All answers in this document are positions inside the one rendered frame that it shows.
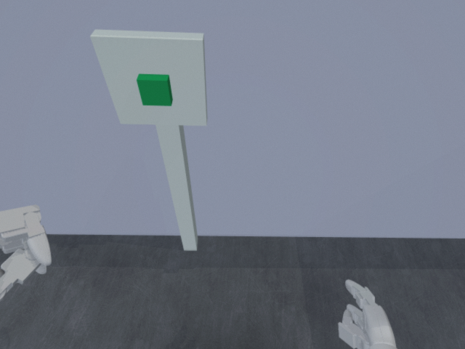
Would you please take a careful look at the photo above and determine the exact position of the robot left hand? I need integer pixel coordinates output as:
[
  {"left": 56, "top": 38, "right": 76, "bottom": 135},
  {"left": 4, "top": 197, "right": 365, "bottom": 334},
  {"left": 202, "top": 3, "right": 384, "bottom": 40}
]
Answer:
[{"left": 0, "top": 204, "right": 52, "bottom": 302}]

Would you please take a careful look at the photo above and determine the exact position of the robot right hand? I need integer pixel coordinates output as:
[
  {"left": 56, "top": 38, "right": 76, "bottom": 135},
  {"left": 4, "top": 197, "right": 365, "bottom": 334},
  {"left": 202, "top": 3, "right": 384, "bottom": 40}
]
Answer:
[{"left": 338, "top": 279, "right": 396, "bottom": 349}]

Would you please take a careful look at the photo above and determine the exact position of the button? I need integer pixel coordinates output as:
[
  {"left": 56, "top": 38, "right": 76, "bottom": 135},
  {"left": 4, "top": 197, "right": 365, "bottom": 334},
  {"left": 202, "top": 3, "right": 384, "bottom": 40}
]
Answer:
[{"left": 137, "top": 74, "right": 173, "bottom": 106}]

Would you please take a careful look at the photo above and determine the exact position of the panel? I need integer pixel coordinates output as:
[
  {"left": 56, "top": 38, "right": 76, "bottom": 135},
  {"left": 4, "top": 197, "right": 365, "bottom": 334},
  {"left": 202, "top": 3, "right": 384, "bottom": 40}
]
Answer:
[{"left": 90, "top": 29, "right": 207, "bottom": 251}]

